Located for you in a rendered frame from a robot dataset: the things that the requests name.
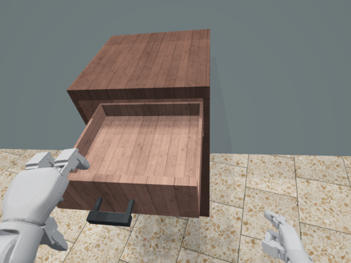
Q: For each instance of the right robot hand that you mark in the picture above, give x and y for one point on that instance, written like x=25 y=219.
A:
x=278 y=244

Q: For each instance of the drawer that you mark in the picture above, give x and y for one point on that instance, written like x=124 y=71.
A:
x=150 y=152

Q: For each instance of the left robot hand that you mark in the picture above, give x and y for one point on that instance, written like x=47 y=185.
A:
x=35 y=192

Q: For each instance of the handle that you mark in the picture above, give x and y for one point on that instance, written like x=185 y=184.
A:
x=110 y=218

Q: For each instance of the cabinet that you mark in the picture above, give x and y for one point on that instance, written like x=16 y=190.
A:
x=151 y=67

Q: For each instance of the robot right forearm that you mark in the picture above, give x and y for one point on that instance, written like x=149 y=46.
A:
x=297 y=256

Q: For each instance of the robot left forearm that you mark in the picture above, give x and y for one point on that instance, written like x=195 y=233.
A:
x=19 y=241

